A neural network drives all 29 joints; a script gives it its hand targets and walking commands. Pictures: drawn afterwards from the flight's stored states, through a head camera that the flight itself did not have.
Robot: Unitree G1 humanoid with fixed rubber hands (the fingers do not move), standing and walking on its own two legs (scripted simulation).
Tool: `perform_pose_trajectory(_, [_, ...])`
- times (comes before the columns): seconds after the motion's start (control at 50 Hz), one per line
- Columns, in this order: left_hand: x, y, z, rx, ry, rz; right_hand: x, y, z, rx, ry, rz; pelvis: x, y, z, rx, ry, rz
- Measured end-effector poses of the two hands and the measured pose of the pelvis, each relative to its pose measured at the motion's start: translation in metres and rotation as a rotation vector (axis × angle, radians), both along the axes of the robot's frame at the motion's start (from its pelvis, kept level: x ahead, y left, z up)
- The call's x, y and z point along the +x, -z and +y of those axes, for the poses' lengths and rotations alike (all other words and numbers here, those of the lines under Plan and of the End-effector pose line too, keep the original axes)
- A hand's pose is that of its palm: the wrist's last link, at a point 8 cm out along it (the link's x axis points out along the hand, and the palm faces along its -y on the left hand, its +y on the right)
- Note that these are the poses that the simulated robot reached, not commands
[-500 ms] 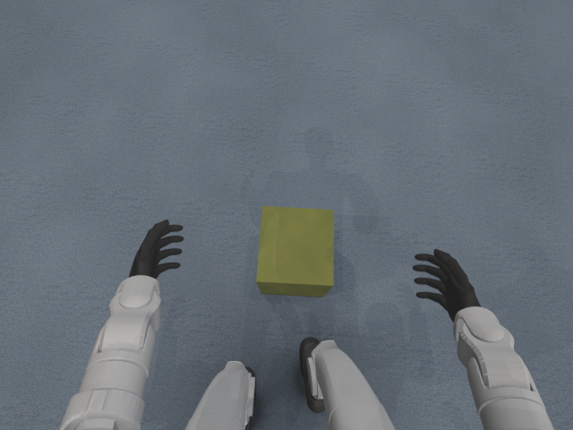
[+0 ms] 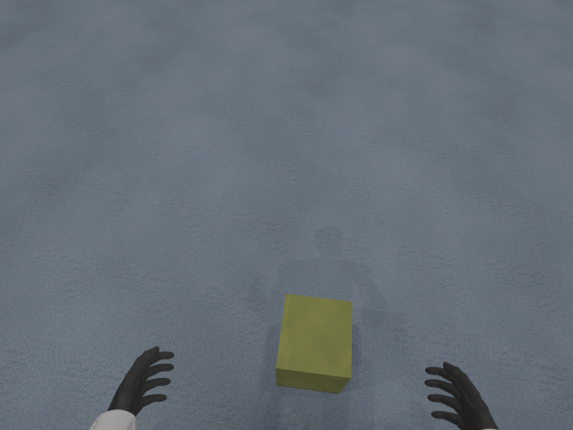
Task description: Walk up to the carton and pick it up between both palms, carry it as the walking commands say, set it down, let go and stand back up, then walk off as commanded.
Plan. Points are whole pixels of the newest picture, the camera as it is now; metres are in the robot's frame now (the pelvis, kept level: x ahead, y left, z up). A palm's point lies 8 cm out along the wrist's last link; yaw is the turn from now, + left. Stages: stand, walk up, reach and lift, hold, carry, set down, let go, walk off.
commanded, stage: let go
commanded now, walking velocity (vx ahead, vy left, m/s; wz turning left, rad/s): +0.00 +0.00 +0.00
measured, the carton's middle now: (312, 345) +0.40 -0.07 -0.65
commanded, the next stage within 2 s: stand in 0.34 s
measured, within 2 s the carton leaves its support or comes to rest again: neither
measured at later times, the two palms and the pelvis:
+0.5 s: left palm out of the picture +0.13 +0.26 -0.10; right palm out of the picture +0.14 -0.27 -0.09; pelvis +0.02 +0.00 -0.01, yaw +0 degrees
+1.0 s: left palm out of the picture +0.03 +0.26 -0.10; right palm out of the picture +0.02 -0.31 -0.12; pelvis -0.03 -0.03 -0.01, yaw +2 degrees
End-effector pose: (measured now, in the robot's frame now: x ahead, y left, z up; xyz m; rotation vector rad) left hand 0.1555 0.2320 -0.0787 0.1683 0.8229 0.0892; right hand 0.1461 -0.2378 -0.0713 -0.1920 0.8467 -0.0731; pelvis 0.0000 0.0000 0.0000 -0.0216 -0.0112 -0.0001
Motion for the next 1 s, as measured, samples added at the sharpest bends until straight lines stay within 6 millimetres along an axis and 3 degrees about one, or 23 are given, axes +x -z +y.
perform_pose_trajectory(0.22, [0.005, -0.007, 0.006, -0.002, -0.016, -0.018, 0.020, 0.008, 0.022, 0.030, -0.007, -0.013, 0.009, 0.002, 0.008, -0.008, 0.003, -0.043])
perform_pose_trajectory(0.38, [-0.001, 0.003, 0.009, 0.025, -0.033, -0.001, 0.014, 0.012, 0.002, -0.047, 0.033, 0.020, 0.010, 0.006, 0.005, -0.002, 0.012, -0.038])
perform_pose_trajectory(0.48, [-0.021, 0.017, 0.022, 0.099, -0.024, 0.089, -0.004, 0.016, -0.023, -0.076, 0.092, 0.003, 0.017, 0.007, 0.003, 0.008, 0.002, -0.016])
perform_pose_trajectory(0.62, [-0.044, 0.017, 0.038, 0.138, -0.074, 0.078, -0.038, 0.020, -0.050, -0.124, 0.127, 0.011, 0.015, 0.007, -0.004, 0.016, -0.008, -0.029])
perform_pose_trajectory(0.82, [-0.079, 0.012, 0.035, 0.153, -0.107, 0.077, -0.081, 0.030, -0.062, -0.115, 0.111, 0.051, -0.011, 0.005, -0.018, 0.027, -0.010, -0.049])
perform_pose_trajectory(1.0, [-0.123, 0.024, 0.029, 0.149, -0.119, 0.175, -0.130, 0.044, -0.072, -0.112, 0.095, 0.188, -0.031, 0.005, -0.027, 0.025, -0.028, -0.043])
